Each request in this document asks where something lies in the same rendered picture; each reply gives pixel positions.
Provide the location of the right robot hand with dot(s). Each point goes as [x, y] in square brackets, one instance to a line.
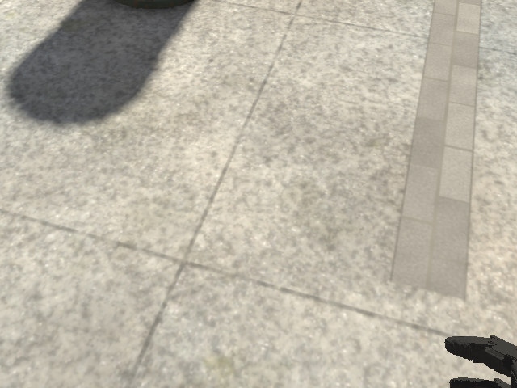
[496, 353]

